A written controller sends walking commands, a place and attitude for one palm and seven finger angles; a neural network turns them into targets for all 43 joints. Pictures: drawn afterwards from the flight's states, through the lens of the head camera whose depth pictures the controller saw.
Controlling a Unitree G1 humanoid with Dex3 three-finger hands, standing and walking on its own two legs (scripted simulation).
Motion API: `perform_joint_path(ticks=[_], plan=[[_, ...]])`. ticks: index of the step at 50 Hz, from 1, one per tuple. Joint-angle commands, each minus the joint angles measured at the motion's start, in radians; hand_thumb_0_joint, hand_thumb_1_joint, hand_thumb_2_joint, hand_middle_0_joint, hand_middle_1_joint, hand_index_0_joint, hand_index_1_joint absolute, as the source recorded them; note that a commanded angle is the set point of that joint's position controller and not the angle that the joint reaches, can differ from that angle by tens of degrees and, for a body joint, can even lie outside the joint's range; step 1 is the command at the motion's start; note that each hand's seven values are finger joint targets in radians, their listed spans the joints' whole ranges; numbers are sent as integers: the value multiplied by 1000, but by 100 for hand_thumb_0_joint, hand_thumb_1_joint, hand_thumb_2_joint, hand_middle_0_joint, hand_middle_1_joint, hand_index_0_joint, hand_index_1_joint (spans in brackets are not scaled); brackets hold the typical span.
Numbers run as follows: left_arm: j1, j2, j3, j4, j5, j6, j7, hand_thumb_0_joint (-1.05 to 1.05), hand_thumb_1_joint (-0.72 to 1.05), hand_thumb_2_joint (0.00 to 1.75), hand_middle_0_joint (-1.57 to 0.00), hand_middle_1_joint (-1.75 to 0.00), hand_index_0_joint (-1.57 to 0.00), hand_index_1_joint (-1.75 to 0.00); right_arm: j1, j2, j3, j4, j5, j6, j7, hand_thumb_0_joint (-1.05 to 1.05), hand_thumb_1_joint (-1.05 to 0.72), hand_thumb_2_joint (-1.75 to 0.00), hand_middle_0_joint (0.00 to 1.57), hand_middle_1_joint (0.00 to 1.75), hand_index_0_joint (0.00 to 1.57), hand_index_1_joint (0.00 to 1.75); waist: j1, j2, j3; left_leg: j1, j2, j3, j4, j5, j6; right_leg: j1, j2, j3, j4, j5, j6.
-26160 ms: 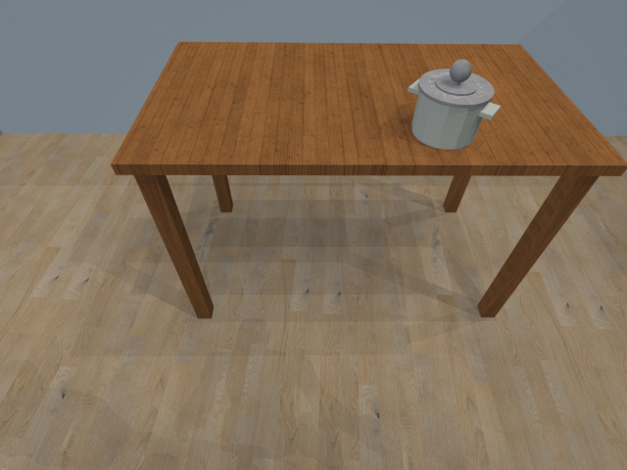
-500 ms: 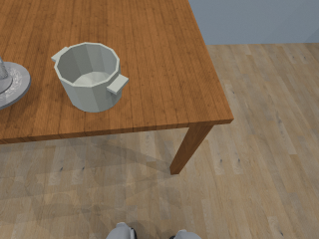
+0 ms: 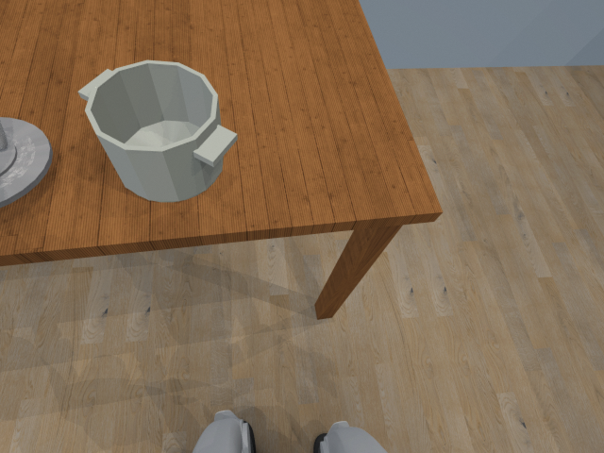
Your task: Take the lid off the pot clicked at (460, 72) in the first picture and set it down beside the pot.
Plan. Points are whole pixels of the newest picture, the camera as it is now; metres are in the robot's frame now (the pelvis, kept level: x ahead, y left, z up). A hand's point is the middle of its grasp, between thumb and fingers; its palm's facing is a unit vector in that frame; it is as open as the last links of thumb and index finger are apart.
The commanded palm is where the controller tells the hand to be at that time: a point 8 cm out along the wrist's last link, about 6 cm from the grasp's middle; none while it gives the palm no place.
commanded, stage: lower the lid onto the table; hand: left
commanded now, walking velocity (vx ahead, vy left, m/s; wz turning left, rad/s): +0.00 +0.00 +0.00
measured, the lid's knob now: out of the picture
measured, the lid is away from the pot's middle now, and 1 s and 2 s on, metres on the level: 0.22 0.21 0.21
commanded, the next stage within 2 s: open the fingers wide in 0.12 s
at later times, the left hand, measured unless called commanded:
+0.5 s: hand out of the picture +0.44 +0.36 +0.08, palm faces -0.45 -0.13 -0.89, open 6.3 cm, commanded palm +0.49 +0.35 +0.14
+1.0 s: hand out of the picture +0.46 +0.36 +0.09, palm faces -0.43 -0.12 -0.89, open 9.3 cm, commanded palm +0.50 +0.36 +0.14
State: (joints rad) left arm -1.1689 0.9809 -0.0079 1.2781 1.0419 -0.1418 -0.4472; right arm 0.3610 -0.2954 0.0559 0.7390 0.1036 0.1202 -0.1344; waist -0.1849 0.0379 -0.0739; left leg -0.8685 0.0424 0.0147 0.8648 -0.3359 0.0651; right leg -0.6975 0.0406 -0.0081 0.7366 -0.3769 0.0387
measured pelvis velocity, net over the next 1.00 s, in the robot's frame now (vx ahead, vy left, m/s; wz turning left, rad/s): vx -0.01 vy -0.01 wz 0.02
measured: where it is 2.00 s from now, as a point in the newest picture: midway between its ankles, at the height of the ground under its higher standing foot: outside the picture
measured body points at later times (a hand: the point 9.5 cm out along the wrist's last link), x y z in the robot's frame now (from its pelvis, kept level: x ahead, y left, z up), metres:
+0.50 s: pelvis -0.01 +0.00 +0.00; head +0.11 +0.03 +0.43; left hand +0.46 +0.37 +0.13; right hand +0.01 -0.28 -0.11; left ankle +0.04 +0.07 -0.70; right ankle -0.02 -0.16 -0.70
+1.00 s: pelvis -0.01 -0.01 +0.00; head +0.11 +0.02 +0.43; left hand +0.48 +0.36 +0.14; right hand +0.00 -0.30 -0.11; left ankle +0.04 +0.07 -0.70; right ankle -0.02 -0.16 -0.70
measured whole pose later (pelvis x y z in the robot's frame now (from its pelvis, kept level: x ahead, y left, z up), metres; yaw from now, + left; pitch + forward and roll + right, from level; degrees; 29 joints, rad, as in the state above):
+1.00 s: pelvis -0.01 -0.01 +0.00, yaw +1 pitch +18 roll -5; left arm -1.05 0.95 0.03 1.17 1.03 -0.17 -0.36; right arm 0.33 -0.30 0.05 0.71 0.10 0.15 -0.13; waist -0.16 0.03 -0.06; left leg -0.86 0.04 0.00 0.86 -0.33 0.05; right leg -0.70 0.04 -0.02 0.77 -0.39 0.03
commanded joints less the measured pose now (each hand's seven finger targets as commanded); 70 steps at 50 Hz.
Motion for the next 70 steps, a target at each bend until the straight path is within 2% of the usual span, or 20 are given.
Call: perform_joint_path(ticks=[1, 3, 7, 10, 11, 13, 16, 18, 22, 23, 28, 37, 38, 44, 48, 52, 58, 62, 66, 70], plan=[[-480, 387, 77, -220, -13, -6, 54, 0, 88, 63, -96, -109, -97, -109, 153, -213, -66, -33, -5, -4, -21, 0, -90, -90, 20, 30, 20, 30, 1, 202, -480, 602, -9, -60, -56, 331, -9, -88, 60, -53, -74, 191, -50], [-503, 432, 104, -257, -1, -14, 64, 0, 88, 63, -96, -109, -97, -109, 160, -213, -66, -29, -8, -1, -23, 0, -90, -90, 20, 30, 20, 30, 10, 251, -535, 637, -6, -63, -38, 411, -14, -90, 62, -51, -57, 213, -49], [-495, 377, 77, -278, -5, -21, 62, 0, 88, 63, -96, -109, -97, -109, 150, -206, -64, -30, -10, -3, -23, 0, -90, -90, 20, 30, 20, 30, 12, 305, -523, 682, 6, -78, -32, 484, -24, -151, 64, -65, -47, 196, -53], [-473, 381, 90, -246, 1, -16, 63, 0, 88, 63, -96, -109, -97, -109, 165, -209, -71, -33, -14, 3, -18, 0, -90, -90, 20, 30, 20, 30, 2, 277, -521, 681, 3, -84, -14, 497, -23, -164, 67, -62, -51, 207, -51], [-232, 328, 164, -331, -15, -13, 62, 0, 88, 63, -96, -109, -97, -109, 158, -185, -96, -95, -22, 15, 12, 0, -90, -90, 20, 30, 20, 30, 91, 290, -615, 752, -13, -89, -24, 642, -41, -100, 70, -80, -38, 247, -69], [-216, 364, 221, -456, -10, -63, 83, 0, 85, 61, -93, -108, -93, -108, 139, -193, -104, -88, -44, 43, 22, 0, -90, -90, 20, 30, 20, 30, 87, 328, -660, 846, 6, -106, -3, 811, -68, -155, 74, -78, -35, 246, -72], [-304, 346, 205, -426, -36, -53, 87, 0, 80, 57, -87, -108, -88, -108, 125, -200, -107, -82, -32, 69, 27, 0, -90, -90, 20, 30, 20, 30, 37, 201, -523, 708, -8, -87, -27, 535, -18, -133, 68, -62, -77, 202, -56], [-333, 408, 235, -422, -27, -52, 109, 0, 76, 56, -84, -108, -84, -108, 126, -204, -99, -81, -28, 72, 19, 0, -90, -90, 20, 30, 20, 30, 42, 201, -533, 686, -13, -88, -45, 472, -13, -105, 63, -58, -72, 189, -58], [-354, 309, 146, -455, -13, -60, 131, 0, 68, 55, -77, -107, -77, -107, 107, -189, -91, -79, -26, 55, 14, 0, -90, -90, 20, 30, 20, 30, 38, 292, -479, 733, -8, -98, -64, 445, -20, -174, 60, -69, -79, 135, -70], [-334, 351, 181, -421, -3, -57, 139, 0, 66, 55, -75, -106, -76, -106, 115, -195, -94, -72, -30, 58, 14, 0, -90, -90, 20, 30, 20, 30, 43, 271, -497, 731, -9, -101, -61, 428, -23, -160, 60, -63, -82, 133, -69], [-355, 255, 87, -354, -40, -39, 122, 0, 55, 55, -67, -104, -68, -104, 98, -198, -89, -71, -19, 41, 5, 0, -90, -90, 20, 30, 20, 30, 12, 195, -428, 662, -13, -91, -94, 225, -7, -143, 49, -59, -97, 93, -64], [-379, 272, 88, -433, -69, -69, 117, 0, 35, 53, -53, -100, -53, -100, 82, -195, -77, -61, -12, 7, -20, 0, -90, -90, 20, 30, 20, 30, 27, 230, -470, 669, -15, -82, -90, 276, -5, -112, 46, -57, -83, 127, -67], [-376, 325, 128, -403, -55, -65, 126, 0, 33, 53, -51, -100, -51, -100, 90, -199, -79, -56, -15, 9, -20, 0, -90, -90, 20, 30, 20, 30, 27, 215, -481, 660, -14, -82, -84, 276, -7, -99, 46, -52, -83, 136, -65], [-302, 295, 90, -270, -25, -32, 136, 0, 20, 53, -42, -97, -42, -97, 93, -195, -70, -66, -7, 17, -14, 0, -90, -90, 20, 30, 20, 30, 23, 159, -396, 550, -33, -57, -79, 236, -4, -85, 49, -50, -79, 146, -67], [-306, 334, 123, -288, -18, -23, 123, 0, 10, 56, -36, -94, -36, -94, 110, -199, -78, -70, -11, 31, -9, 0, -90, -90, 20, 30, 20, 30, 35, 171, -467, 588, -32, -50, -62, 331, -4, -57, 51, -47, -70, 198, -64], [-281, 292, 85, -251, -36, -24, 92, 0, 2, 59, -33, -90, -33, -90, 112, -192, -70, -79, -3, 37, -7, 0, -90, -90, 20, 30, 20, 30, 22, 100, -430, 524, -42, -32, -53, 330, 7, -28, 56, -52, -60, 229, -59], [-318, 365, 142, -310, -15, -40, 90, 0, 1, 61, -34, -89, -34, -89, 132, -197, -85, -66, -12, 57, 0, 0, -90, -90, 20, 30, 20, 30, 34, 214, -522, 631, -27, -47, -27, 463, -4, -72, 61, -45, -52, 246, -58], [-277, 357, 163, -334, -28, -62, 83, 0, 1, 60, -33, -89, -33, -89, 136, -190, -85, -71, -13, 64, 6, 0, -90, -90, 20, 30, 20, 30, 44, 199, -525, 664, -23, -53, -12, 590, -6, -78, 68, -58, -41, 284, -59], [-256, 338, 144, -269, -18, -48, 85, 0, 1, 61, -33, -89, -33, -89, 129, -196, -87, -78, -13, 79, 16, 0, -90, -90, 20, 30, 20, 30, 30, 162, -439, 588, -28, -50, -25, 463, -6, -97, 66, -55, -55, 237, -60], [-273, 364, 173, -344, -16, -59, 90, 0, 0, 61, -34, -88, -34, -88, 129, -196, -94, -85, -16, 87, 19, 0, -90, -90, 20, 30, 20, 30, 44, 208, -515, 664, -22, -65, -23, 537, -12, -98, 67, -55, -51, 247, -64]])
